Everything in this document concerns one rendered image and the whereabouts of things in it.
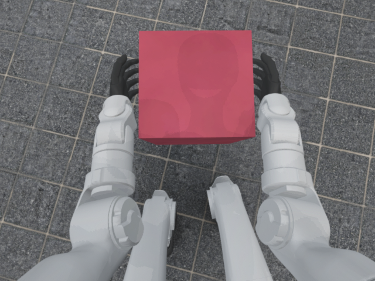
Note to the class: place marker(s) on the carton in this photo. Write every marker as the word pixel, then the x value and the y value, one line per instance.
pixel 196 87

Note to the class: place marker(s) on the left robot thigh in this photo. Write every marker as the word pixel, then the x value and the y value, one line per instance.
pixel 147 261

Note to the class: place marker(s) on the right robot thigh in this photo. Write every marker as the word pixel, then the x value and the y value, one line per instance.
pixel 242 255

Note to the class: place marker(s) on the robot thigh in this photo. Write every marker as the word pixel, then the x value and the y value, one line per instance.
pixel 147 261
pixel 242 255

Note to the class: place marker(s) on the right robot hand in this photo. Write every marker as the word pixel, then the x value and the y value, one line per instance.
pixel 270 82

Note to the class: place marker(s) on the robot right upper arm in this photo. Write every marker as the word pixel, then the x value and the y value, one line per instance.
pixel 298 232

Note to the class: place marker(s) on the robot left upper arm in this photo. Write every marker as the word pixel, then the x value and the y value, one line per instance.
pixel 102 232

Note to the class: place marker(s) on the left robot hand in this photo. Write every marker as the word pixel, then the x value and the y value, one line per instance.
pixel 119 84

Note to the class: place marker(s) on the robot left forearm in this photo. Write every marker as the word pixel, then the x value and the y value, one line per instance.
pixel 113 153

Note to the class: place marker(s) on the robot right forearm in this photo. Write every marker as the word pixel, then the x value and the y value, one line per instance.
pixel 282 151

